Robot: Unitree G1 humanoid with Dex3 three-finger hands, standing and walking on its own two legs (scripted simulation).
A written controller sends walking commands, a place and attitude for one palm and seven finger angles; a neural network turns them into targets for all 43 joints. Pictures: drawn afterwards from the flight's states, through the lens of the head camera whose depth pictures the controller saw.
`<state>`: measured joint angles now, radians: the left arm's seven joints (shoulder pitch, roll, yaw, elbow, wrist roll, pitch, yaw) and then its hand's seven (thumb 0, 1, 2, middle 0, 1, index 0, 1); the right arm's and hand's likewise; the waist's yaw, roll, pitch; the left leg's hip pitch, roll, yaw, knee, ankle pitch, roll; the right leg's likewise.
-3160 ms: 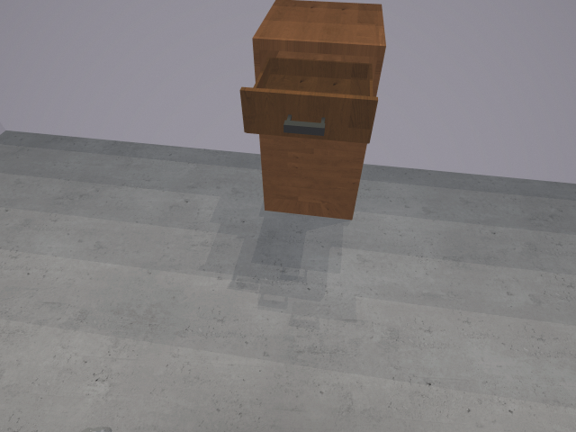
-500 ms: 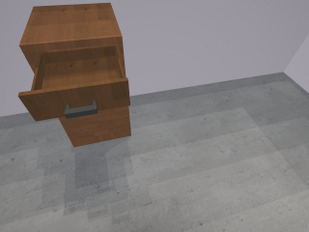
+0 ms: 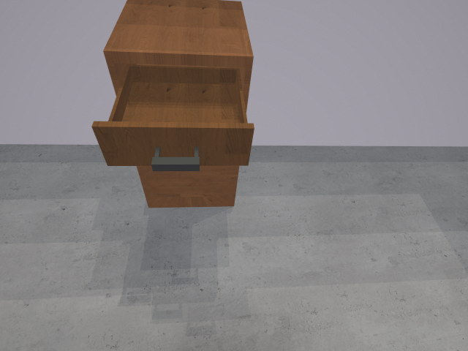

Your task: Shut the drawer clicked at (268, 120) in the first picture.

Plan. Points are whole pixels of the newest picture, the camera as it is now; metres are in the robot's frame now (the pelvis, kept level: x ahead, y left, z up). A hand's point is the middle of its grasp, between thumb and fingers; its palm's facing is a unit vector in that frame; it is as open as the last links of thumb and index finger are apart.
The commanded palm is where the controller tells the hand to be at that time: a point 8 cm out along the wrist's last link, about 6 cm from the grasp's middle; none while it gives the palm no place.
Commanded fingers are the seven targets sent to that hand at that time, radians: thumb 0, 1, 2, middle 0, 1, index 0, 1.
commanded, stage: turn to face it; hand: left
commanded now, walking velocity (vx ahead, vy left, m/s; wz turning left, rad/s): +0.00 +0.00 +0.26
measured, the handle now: (176, 157) +0.55 +0.18 -0.06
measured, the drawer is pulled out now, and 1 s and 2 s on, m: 0.28 0.28 0.28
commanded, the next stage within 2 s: take the last steps up to it in 0.02 s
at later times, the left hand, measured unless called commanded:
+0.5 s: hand out of the picture -0.07 +0.11 -0.16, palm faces +0.23 -0.96 -0.15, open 7.3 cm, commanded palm none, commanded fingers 0.00 0.90 0.90 -0.20 -0.30 -0.20 -0.30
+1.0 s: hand (128, 327) +0.18 +0.21 -0.16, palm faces +0.11 -0.98 -0.17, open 7.3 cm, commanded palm none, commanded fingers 0.00 0.90 0.90 -0.20 -0.30 -0.20 -0.30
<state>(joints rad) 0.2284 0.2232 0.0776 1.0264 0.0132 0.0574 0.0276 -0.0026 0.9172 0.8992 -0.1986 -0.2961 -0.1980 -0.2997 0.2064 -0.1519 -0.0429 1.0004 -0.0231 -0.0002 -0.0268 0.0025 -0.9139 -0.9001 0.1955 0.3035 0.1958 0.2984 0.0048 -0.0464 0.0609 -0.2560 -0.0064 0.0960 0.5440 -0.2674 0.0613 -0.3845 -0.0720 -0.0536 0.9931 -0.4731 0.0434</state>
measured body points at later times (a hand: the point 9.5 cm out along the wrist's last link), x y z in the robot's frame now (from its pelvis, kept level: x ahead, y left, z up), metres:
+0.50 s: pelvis +0.02 -0.03 +0.01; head +0.01 -0.03 +0.46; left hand -0.08 +0.17 -0.15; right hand +0.08 -0.25 -0.14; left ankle +0.03 +0.10 -0.68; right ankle +0.00 -0.13 -0.73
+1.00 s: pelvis +0.13 +0.02 +0.01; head +0.14 +0.04 +0.46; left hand +0.18 +0.26 -0.15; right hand +0.09 -0.19 -0.14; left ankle +0.08 +0.12 -0.73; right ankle +0.22 -0.13 -0.67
